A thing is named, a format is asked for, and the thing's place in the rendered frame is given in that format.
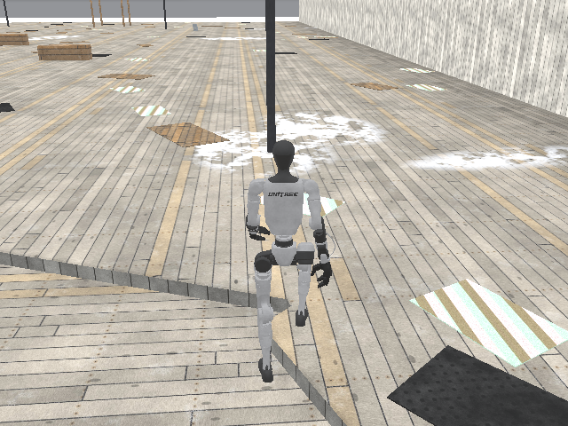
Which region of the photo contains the robot head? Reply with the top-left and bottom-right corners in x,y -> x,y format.
268,140 -> 299,183

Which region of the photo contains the robot right forearm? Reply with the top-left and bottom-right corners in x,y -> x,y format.
313,217 -> 330,264

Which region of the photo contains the left robot hand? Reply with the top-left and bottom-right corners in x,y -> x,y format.
249,226 -> 270,241

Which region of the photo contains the left robot foot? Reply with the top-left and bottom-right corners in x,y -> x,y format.
258,358 -> 273,383

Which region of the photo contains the right robot hand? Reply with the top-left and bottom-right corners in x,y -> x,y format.
311,261 -> 332,288

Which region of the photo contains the robot right upper arm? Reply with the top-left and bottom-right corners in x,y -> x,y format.
302,178 -> 322,230

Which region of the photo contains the robot left forearm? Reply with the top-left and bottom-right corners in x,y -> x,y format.
246,215 -> 259,234

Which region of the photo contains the robot left upper arm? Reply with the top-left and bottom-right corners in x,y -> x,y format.
247,178 -> 265,226

